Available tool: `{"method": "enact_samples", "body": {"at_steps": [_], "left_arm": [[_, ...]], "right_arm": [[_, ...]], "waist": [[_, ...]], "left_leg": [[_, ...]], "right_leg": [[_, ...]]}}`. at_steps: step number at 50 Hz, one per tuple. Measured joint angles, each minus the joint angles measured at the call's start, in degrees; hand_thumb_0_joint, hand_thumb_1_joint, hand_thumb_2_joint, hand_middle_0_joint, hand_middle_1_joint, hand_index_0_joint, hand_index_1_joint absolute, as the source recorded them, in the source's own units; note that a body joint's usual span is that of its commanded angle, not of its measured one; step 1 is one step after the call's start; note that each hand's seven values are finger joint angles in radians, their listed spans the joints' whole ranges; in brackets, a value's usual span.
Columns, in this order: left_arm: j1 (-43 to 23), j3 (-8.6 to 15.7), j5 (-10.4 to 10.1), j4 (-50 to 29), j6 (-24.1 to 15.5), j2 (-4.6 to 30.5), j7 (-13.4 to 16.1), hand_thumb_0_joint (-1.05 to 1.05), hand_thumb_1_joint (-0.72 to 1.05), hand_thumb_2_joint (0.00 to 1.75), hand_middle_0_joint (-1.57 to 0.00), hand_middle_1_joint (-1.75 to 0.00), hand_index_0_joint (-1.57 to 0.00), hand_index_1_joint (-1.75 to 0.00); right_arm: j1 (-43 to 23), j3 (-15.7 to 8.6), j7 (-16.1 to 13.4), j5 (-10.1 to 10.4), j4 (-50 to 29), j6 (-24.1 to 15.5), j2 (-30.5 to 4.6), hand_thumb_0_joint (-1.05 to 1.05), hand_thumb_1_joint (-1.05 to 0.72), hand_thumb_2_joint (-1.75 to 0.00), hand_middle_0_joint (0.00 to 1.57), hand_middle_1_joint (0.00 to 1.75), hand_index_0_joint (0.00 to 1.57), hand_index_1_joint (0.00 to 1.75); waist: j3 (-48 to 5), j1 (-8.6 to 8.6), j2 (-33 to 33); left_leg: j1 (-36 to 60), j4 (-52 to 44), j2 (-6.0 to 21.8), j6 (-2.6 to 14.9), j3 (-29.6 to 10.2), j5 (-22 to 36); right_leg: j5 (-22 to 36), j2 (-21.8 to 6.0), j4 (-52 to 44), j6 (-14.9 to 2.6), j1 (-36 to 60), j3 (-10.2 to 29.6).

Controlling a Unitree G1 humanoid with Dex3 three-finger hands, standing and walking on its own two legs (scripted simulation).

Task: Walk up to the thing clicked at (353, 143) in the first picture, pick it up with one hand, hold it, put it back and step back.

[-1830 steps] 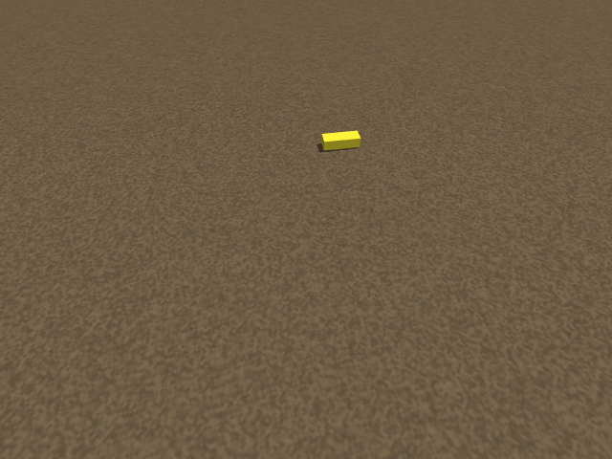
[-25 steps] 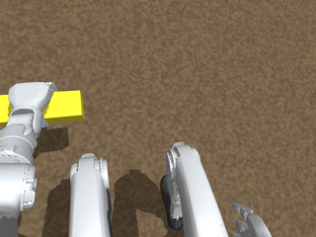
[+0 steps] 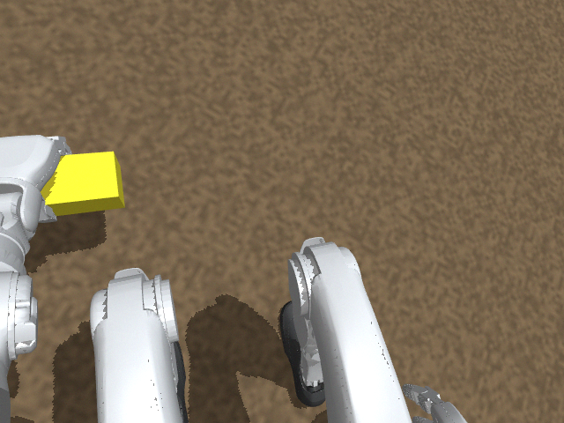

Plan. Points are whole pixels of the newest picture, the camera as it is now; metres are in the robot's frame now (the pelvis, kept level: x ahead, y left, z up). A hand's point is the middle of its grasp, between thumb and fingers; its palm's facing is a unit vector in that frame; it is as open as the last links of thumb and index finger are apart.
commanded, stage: crouch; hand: left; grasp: from above
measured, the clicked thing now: (47, 187) +0.46 +0.28 -0.20
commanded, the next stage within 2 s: lower in 0.16 s
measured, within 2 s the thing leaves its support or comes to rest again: neither
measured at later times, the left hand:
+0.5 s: hand (45, 192) +0.46 +0.28 -0.21, palm faces -0.51 -0.05 -0.86, open 10.1 cm
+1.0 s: hand (62, 194) +0.47 +0.28 -0.27, palm faces -0.50 -0.06 -0.87, open 10.1 cm
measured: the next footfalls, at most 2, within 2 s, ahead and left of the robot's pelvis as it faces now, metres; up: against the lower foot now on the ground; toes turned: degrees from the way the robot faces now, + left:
none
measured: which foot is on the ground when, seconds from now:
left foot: down 0.00-1.00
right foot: down 0.00-1.00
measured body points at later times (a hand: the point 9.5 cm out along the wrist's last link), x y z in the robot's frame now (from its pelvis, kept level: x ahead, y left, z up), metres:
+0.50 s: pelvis +0.00 +0.00 -0.03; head +0.26 +0.07 +0.34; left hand +0.48 +0.28 -0.16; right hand +0.05 -0.27 -0.13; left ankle +0.08 +0.13 -0.32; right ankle +0.10 -0.14 -0.32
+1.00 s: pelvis +0.01 +0.00 -0.05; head +0.28 +0.08 +0.30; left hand +0.49 +0.28 -0.22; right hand +0.04 -0.27 -0.14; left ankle +0.08 +0.13 -0.32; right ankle +0.10 -0.14 -0.32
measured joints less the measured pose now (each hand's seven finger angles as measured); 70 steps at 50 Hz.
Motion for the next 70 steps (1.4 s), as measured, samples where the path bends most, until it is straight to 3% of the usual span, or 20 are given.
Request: {"method": "enact_samples", "body": {"at_steps": [25, 38, 49, 61, 70], "left_arm": [[-2.7, 0.3, 0.6, 5.7, -1.2, 4.2, 1.5, 0.0, 0.0, 0.44, -0.7, -0.53, -0.73, -0.47], [-2.2, 3.1, 3.0, 6.5, -2.5, 7.0, 5.8, 0.0, 0.0, 0.44, -0.71, -0.52, -0.74, -0.47], [-3.3, 2.8, 1.6, 9.9, -1.1, 8.5, 7.0, -0.01, 0.01, 0.43, -0.7, -0.53, -0.73, -0.47], [-2.8, 3.9, 2.4, 11.1, -2.2, 10.6, 9.4, -0.01, 0.01, 0.43, -0.7, -0.52, -0.74, -0.46], [-3.4, 3.1, 2.5, 13.1, -1.5, 11.8, 11.2, -0.01, 0.0, 0.43, -0.71, -0.51, -0.74, -0.46]], "right_arm": [[-1.5, 3.1, 0.8, -1.2, -0.8, -0.6, -1.0, 0.01, -0.91, -0.9, 0.2, 0.3, 0.2, 0.3], [-1.8, 4.5, 1.6, -3.2, -0.9, -1.5, -1.3, 0.0, -0.91, -0.9, 0.2, 0.3, 0.2, 0.3], [-2.6, 6.6, 2.6, -3.9, -1.1, -2.9, -1.4, 0.0, -0.9, -0.89, 0.2, 0.3, 0.2, 0.3], [-3.5, 8.5, 3.7, -5.0, -1.3, -4.1, -2.1, 0.0, -0.9, -0.89, 0.2, 0.3, 0.2, 0.3], [-4.4, 9.4, 4.7, -6.0, -1.6, -5.2, -2.7, 0.0, -0.9, -0.89, 0.2, 0.3, 0.2, 0.3]], "waist": [[2.5, -1.63, -1.5], [4.8, -3.12, -3.0], [6.6, -4.2, -3.2], [8.0, -5.1, -4.7], [8.8, -5.82, -5.3]], "left_leg": [[-3.6, 5.4, -0.4, -0.4, -1.8, -0.9], [-5.7, 9.1, -0.6, -0.74, -3.2, -1.6], [-6.1, 10.6, -0.3, -0.43, -3.9, -2.6], [-5.8, 12.0, -0.2, -0.67, -5.4, -3.6], [-5.7, 12.7, -0.2, -0.38, -5.8, -3.5]], "right_leg": [[-0.5, 0.5, 4.4, 0.18, -3.1, -1.1], [-0.7, 0.9, 7.3, 0.35, -5.0, -1.9], [-1.1, 1.4, 7.9, 0.64, -5.1, -2.4], [-1.5, 1.8, 8.4, 0.86, -4.5, -3.6], [-1.2, 2.0, 8.5, 0.88, -4.1, -3.9]]}}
